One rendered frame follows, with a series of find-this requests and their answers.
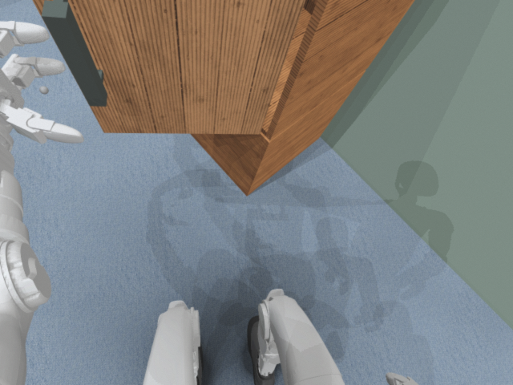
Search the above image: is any right robot foot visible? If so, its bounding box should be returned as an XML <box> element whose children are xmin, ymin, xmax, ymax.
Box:
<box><xmin>247</xmin><ymin>316</ymin><xmax>275</xmax><ymax>385</ymax></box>

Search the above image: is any left robot hand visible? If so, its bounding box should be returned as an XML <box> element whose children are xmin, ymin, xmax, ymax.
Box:
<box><xmin>0</xmin><ymin>21</ymin><xmax>84</xmax><ymax>144</ymax></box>

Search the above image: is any handle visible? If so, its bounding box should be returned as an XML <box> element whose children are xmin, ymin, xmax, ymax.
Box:
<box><xmin>42</xmin><ymin>0</ymin><xmax>107</xmax><ymax>107</ymax></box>

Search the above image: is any left robot forearm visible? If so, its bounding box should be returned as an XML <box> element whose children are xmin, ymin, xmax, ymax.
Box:
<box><xmin>0</xmin><ymin>126</ymin><xmax>30</xmax><ymax>245</ymax></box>

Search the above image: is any robot left upper arm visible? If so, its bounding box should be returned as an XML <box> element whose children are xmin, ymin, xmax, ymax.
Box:
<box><xmin>0</xmin><ymin>241</ymin><xmax>51</xmax><ymax>385</ymax></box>

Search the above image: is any robot right shin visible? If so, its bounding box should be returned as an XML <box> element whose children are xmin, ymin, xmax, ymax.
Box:
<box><xmin>257</xmin><ymin>289</ymin><xmax>284</xmax><ymax>375</ymax></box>

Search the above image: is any cupboard door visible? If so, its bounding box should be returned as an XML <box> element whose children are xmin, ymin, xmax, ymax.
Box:
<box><xmin>33</xmin><ymin>0</ymin><xmax>305</xmax><ymax>135</ymax></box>

